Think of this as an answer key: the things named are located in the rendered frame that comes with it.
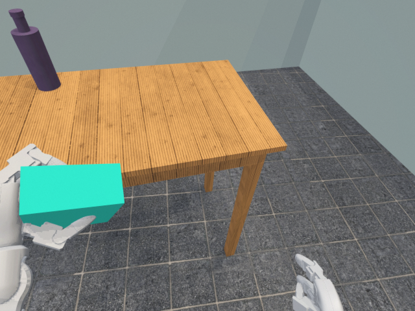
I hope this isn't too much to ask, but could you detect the table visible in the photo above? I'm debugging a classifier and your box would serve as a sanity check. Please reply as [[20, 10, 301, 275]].
[[0, 60, 287, 257]]

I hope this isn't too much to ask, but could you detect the robot right hand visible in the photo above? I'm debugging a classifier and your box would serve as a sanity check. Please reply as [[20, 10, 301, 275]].
[[292, 254, 344, 311]]

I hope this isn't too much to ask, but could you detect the sponge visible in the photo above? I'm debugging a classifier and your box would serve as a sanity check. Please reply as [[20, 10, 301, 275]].
[[19, 163, 125, 228]]

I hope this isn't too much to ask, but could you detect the robot left hand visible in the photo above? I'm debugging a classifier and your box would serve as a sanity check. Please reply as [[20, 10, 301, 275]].
[[0, 144, 96, 251]]

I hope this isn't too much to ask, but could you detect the robot left forearm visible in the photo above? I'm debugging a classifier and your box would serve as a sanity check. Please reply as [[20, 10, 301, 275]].
[[0, 245, 33, 311]]

